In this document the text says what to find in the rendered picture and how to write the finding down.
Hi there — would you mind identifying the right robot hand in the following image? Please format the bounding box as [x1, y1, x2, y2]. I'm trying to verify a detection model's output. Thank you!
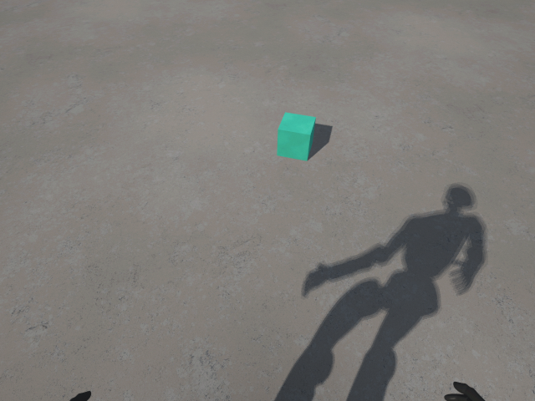
[444, 382, 485, 401]

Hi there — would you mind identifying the carton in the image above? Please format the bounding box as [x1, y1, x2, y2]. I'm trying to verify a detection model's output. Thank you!
[277, 112, 316, 161]

